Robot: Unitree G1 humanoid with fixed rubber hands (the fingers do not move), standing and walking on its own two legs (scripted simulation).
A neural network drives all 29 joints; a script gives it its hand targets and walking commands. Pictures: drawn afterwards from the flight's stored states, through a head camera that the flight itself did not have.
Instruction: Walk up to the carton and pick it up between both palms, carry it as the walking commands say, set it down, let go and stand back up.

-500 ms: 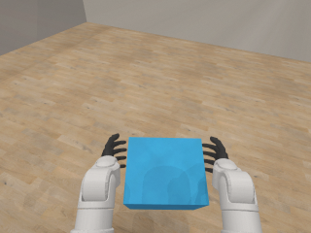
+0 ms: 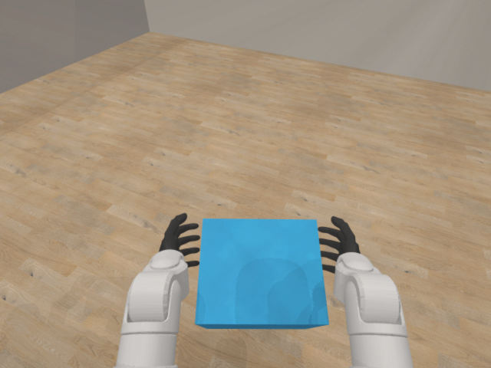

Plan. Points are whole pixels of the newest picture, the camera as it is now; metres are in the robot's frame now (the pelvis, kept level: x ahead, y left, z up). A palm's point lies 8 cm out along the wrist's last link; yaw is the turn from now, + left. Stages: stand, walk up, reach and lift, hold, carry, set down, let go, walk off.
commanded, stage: carry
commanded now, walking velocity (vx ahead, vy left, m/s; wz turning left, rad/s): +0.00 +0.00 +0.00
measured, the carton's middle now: (257, 277) +0.31 +0.00 -0.02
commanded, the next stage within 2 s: none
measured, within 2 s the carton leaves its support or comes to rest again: neither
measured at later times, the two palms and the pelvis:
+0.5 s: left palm (176, 257) +0.28 +0.12 +0.09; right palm (356, 257) +0.29 -0.15 +0.09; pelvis +0.01 -0.02 -0.01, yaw +3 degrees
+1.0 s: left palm (168, 275) +0.25 +0.13 +0.09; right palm (331, 228) +0.35 -0.12 +0.08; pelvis +0.03 -0.10 -0.01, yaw +22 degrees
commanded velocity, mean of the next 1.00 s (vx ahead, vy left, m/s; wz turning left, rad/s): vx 0.00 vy -0.16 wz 0.49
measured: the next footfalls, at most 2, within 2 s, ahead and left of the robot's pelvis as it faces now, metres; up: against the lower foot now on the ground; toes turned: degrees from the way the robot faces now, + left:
left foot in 1.04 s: +0.03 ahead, +0.01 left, +0.00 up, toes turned +33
right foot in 1.26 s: +0.14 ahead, -0.24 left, +0.00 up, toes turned +26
